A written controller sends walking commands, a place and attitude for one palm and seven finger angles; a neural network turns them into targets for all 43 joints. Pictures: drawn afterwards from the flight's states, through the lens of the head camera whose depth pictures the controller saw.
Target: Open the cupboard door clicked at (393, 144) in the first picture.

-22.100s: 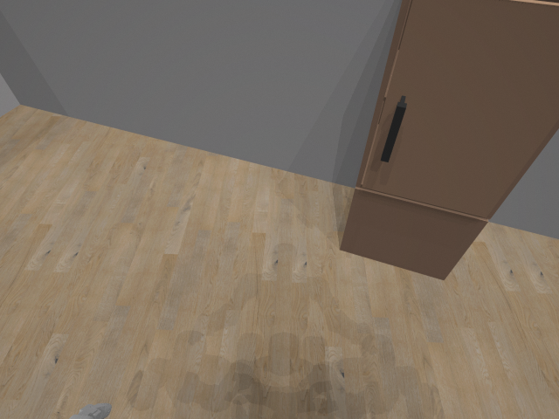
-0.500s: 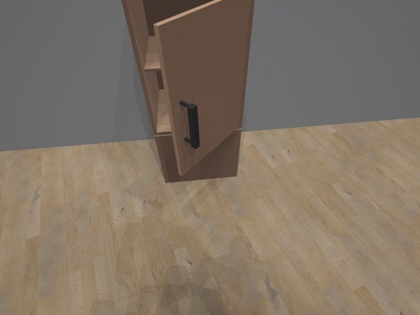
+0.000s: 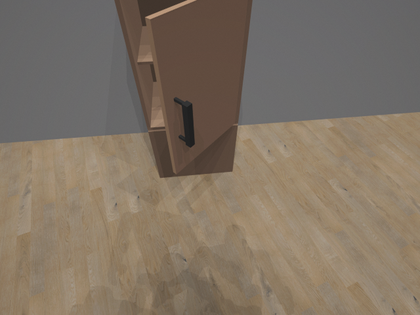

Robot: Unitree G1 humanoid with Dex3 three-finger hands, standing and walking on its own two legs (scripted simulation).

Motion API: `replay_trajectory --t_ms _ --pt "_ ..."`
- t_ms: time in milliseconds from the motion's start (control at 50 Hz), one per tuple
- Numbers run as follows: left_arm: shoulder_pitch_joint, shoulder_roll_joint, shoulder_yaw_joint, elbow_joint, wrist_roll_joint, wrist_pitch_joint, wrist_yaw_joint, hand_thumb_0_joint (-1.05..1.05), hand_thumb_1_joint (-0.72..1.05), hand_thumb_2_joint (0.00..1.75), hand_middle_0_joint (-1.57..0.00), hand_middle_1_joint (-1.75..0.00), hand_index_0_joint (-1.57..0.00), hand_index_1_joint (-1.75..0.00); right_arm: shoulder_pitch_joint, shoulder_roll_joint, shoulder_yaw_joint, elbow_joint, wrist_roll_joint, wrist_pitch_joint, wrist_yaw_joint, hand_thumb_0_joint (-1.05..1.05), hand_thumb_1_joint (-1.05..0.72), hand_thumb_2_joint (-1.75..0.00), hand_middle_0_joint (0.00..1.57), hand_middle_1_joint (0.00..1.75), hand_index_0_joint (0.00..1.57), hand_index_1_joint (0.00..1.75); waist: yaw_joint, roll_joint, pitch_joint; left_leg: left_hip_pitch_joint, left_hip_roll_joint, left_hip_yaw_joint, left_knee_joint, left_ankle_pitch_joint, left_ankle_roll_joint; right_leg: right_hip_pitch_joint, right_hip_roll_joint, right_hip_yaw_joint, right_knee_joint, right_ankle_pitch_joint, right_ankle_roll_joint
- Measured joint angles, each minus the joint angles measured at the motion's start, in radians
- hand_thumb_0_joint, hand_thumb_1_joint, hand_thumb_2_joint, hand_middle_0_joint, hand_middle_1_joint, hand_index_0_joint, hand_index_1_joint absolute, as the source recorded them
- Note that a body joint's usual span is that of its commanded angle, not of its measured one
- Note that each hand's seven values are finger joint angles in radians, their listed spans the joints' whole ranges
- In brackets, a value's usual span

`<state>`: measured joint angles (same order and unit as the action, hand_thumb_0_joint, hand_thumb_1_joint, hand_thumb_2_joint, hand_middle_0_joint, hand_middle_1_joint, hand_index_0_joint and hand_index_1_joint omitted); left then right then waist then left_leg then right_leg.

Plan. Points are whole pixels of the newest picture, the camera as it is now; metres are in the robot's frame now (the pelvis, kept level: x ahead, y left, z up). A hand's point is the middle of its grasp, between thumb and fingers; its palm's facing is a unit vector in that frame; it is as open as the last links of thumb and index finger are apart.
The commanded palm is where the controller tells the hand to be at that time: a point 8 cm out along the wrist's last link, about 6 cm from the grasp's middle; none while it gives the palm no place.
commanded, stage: look to check the result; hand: left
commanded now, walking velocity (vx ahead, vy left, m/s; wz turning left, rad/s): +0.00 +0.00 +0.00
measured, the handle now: (184, 123) +0.68 +0.12 -0.09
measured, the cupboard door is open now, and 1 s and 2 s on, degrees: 44 44 44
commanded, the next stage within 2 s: walk to a spot facing it in 0.22 s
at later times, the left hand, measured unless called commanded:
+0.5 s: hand out of the picture +0.07 +0.21 -0.17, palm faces -0.03 -0.96 -0.29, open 7.4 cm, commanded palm none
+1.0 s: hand out of the picture +0.07 +0.16 -0.17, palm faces -0.25 -0.93 -0.27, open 7.4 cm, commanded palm none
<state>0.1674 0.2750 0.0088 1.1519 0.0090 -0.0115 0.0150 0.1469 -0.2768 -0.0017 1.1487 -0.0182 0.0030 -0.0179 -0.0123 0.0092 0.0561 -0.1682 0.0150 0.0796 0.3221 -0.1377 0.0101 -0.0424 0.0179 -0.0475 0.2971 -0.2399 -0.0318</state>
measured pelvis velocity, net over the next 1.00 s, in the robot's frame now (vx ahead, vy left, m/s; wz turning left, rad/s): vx -0.01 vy -0.03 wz -0.35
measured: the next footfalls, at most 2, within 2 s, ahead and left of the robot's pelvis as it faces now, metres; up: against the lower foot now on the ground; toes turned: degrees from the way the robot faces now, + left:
left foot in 1.16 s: +0.09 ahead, +0.11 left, +0.00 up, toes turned -27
right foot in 1.42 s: -0.04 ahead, -0.16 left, +0.00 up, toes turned -37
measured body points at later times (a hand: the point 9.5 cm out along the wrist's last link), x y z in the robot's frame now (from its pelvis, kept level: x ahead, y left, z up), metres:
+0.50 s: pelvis +0.01 +0.00 +0.00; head +0.04 -0.01 +0.45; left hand +0.07 +0.26 -0.15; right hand +0.06 -0.27 -0.16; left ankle +0.02 +0.11 -0.75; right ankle -0.05 -0.09 -0.75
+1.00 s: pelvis -0.01 -0.03 -0.01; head +0.05 -0.06 +0.44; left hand +0.09 +0.20 -0.15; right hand +0.01 -0.29 -0.16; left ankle +0.02 +0.13 -0.69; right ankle -0.04 -0.11 -0.75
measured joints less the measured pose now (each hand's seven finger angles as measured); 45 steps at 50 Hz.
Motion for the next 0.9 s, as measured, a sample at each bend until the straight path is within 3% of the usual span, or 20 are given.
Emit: replay_trajectory --t_ms 440,620,700,740,760,800,860,900 --pt "-0.004 -0.017 0.005 -0.022 0.001 0.003 0.008 0.00 0.91 0.90 -0.20 -0.29 -0.20 -0.30 -0.024 0.009 -0.005 -0.016 0.000 0.000 -0.008 0.00 -0.91 -0.90 0.20 0.30 0.20 0.30 0.011 0.001 -0.010 0.007 0.007 0.020 0.016 -0.031 -0.006 0.000 0.003 0.022 0.013 -0.021 -0.002" --pt "0.037 -0.045 0.038 -0.101 0.009 0.057 -0.004 0.00 0.91 0.90 -0.20 -0.29 -0.20 -0.29 0.005 0.055 -0.034 -0.102 -0.004 0.024 -0.021 0.00 -0.91 -0.90 0.20 0.30 0.20 0.30 0.018 -0.013 0.014 -0.060 0.050 0.110 0.172 -0.120 -0.010 -0.140 0.028 0.107 0.240 -0.104 -0.007" --pt "0.032 -0.060 0.053 -0.139 0.012 0.078 -0.019 0.00 0.91 0.90 -0.20 -0.29 -0.20 -0.29 0.021 0.059 -0.044 -0.126 -0.013 0.021 -0.020 0.00 -0.91 -0.90 0.20 0.30 0.20 0.30 0.028 -0.007 0.046 -0.079 0.074 0.160 0.225 -0.144 -0.014 -0.255 -0.001 0.057 0.470 -0.236 0.001" --pt "0.038 -0.069 0.058 -0.162 0.015 0.073 -0.027 0.00 0.91 0.90 -0.20 -0.29 -0.20 -0.29 0.033 0.053 -0.047 -0.130 -0.014 0.027 -0.019 0.00 -0.90 -0.90 0.20 0.30 0.20 0.30 0.030 0.012 0.053 -0.099 0.099 0.169 0.274 -0.164 -0.027 -0.252 -0.016 0.033 0.423 -0.179 0.001" --pt "0.049 -0.065 0.061 -0.177 0.019 0.063 -0.027 0.00 0.91 0.90 -0.20 -0.29 -0.20 -0.29 0.039 0.055 -0.049 -0.132 -0.010 0.034 -0.017 0.00 -0.90 -0.90 0.20 0.30 0.20 0.30 0.033 0.004 0.047 -0.126 0.101 0.166 0.329 -0.198 -0.033 -0.248 -0.024 0.049 0.369 -0.107 -0.010" --pt "0.049 -0.075 0.062 -0.181 0.020 0.053 -0.020 0.00 0.91 0.90 -0.20 -0.29 -0.20 -0.29 0.032 0.047 -0.059 -0.129 -0.002 0.055 -0.014 0.00 -0.91 -0.90 0.20 0.30 0.20 0.30 0.031 0.026 0.060 -0.198 0.088 0.065 0.520 -0.327 -0.039 -0.262 -0.001 0.045 0.398 -0.122 -0.024" --pt "0.062 -0.093 0.063 -0.182 0.019 0.051 -0.006 0.00 0.91 0.90 -0.20 -0.29 -0.20 -0.29 0.011 0.041 -0.068 -0.133 0.001 0.067 -0.014 0.01 -0.91 -0.90 0.20 0.30 0.20 0.30 0.034 0.034 0.068 -0.279 0.048 -0.028 0.738 -0.333 -0.047 -0.249 0.024 0.066 0.349 -0.119 -0.032" --pt "0.074 -0.097 0.064 -0.180 0.018 0.049 0.000 0.00 0.91 0.90 -0.20 -0.29 -0.20 -0.30 -0.005 0.046 -0.067 -0.150 0.003 0.062 -0.016 0.01 -0.91 -0.90 0.20 0.30 0.20 0.30 0.036 0.019 0.067 -0.294 0.030 -0.048 0.758 -0.319 -0.055 -0.240 0.031 0.097 0.298 -0.082 -0.031"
